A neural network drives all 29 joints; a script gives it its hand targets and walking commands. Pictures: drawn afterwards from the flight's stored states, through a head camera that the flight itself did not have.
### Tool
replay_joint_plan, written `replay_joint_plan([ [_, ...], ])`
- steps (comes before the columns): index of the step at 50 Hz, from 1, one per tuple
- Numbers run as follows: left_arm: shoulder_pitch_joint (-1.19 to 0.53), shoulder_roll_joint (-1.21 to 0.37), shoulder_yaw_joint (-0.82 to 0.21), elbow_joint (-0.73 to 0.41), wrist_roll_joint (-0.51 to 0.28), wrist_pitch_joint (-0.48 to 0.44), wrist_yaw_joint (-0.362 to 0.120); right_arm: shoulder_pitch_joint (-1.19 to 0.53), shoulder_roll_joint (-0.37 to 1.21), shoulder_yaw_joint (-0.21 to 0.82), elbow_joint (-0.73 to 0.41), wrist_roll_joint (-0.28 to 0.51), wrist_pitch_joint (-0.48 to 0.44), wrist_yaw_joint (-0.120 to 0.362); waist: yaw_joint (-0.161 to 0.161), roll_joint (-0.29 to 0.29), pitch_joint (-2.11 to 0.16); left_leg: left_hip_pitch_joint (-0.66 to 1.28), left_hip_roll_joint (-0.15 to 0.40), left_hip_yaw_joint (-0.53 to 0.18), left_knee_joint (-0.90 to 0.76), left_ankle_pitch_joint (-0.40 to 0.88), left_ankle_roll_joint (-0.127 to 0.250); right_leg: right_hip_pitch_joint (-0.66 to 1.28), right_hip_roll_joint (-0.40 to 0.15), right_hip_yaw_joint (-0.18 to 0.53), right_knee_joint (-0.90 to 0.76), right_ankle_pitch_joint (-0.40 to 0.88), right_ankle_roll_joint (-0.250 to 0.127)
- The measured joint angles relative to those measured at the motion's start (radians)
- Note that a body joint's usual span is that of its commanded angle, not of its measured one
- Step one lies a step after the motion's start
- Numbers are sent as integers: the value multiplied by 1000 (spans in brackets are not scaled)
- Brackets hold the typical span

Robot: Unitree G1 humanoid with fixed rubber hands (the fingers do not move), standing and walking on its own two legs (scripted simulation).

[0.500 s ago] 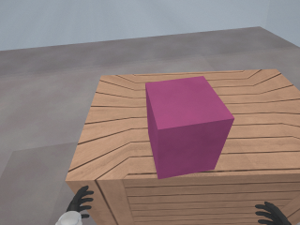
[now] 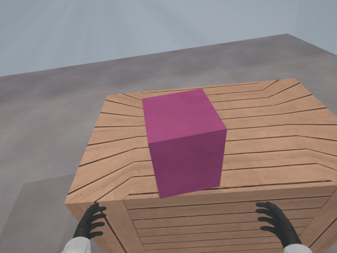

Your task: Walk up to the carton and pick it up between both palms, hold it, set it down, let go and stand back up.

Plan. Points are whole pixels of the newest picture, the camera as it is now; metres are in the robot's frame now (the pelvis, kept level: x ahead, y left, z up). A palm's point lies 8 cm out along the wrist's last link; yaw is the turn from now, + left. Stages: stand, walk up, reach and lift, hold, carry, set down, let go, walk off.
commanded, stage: reach and lift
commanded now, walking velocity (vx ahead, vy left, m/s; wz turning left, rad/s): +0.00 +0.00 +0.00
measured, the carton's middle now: (181, 143) +0.47 +0.00 +0.01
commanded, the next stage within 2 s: none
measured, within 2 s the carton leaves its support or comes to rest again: neither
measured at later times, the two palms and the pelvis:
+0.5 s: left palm (98, 209) +0.25 +0.21 +0.01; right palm (271, 212) +0.24 -0.21 +0.00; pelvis +0.04 +0.01 +0.01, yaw +0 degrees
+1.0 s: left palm (100, 198) +0.27 +0.21 +0.03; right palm (265, 185) +0.29 -0.20 +0.04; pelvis +0.05 +0.01 +0.01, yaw +0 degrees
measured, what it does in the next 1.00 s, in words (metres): stands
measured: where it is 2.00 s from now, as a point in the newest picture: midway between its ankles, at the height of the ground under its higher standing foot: outside the picture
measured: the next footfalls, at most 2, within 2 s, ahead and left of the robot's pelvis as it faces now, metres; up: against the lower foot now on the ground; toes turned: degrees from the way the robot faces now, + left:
none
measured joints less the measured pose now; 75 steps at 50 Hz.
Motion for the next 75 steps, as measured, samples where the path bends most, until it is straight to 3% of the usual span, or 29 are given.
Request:
replay_joint_plan([
  [9, 0, -31, 0, -44, -14, -90, 45, 0, 0, 0, -20, 5, -7, 51, 0, -10, 0, 0, -6, 0, 0, 1, -15, 6, -5, 3, -12, 0, 0],
  [17, 1, -98, 0, -82, -28, -166, 99, 0, -5, 0, -20, 54, -80, 100, 0, -10, 0, 3, -6, 0, -18, -9, -16, 17, -3, 3, -47, 2, 0],
  [27, 50, -158, 0, -129, -28, -282, 104, 0, -30, 38, -20, 119, -210, 100, 0, -10, 0, 9, 1, 0, -61, -9, -24, 19, 6, 2, -82, -2, 0],
  [34, 56, -158, 0, -148, -28, -307, 104, 0, -52, 75, -27, 155, -243, 81, 0, -10, 0, 12, 7, 0, -68, -13, -29, 20, 13, 2, -87, -7, 0],
  [40, 56, -158, 0, -171, -28, -267, 105, -5, -63, 89, -71, 164, -231, 67, 0, -10, 0, 16, 8, 0, -70, -13, -29, 23, 14, 2, -87, -8, 0],
  [51, 12, -149, 0, -251, -45, -128, 140, -137, -63, 90, -107, 168, -97, 49, 0, -10, 0, 18, 8, 0, -70, -12, -29, 25, 14, 2, -87, -8, 0],
  [63, -122, -145, 0, -332, -45, 70, 134, -292, -90, 96, -108, 215, 30, -3, 0, -10, 0, 18, 8, 0, -82, -8, -32, 22, 15, 3, -93, -7, 0],
  [75, -244, -129, 46, -344, -45, 194, 123, -453, -107, 121, -59, 259, 121, -30, 0, -10, 0, 9, 8, 0, -92, 3, -32, 10, 16, 3, -97, 2, -1],
])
